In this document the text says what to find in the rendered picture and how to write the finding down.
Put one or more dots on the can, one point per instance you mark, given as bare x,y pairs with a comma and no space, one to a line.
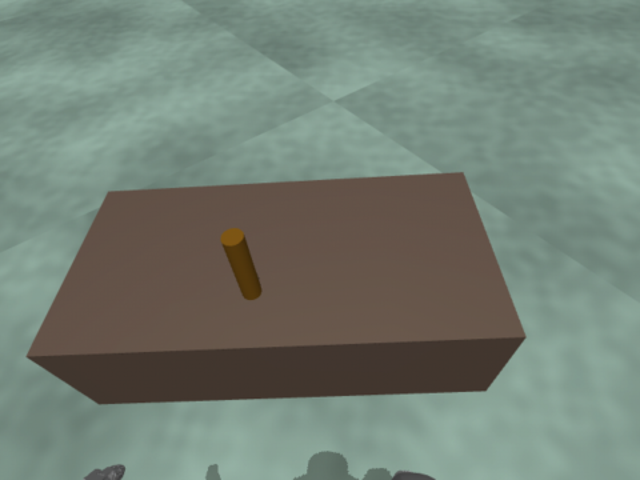
237,251

